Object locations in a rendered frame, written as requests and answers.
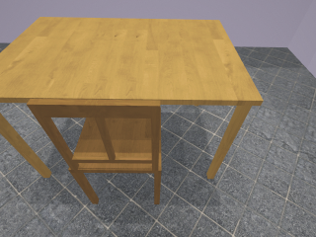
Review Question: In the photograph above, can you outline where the chair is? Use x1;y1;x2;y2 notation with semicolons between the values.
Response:
27;99;162;204

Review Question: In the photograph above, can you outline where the table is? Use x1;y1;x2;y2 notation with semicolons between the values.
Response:
0;17;264;179

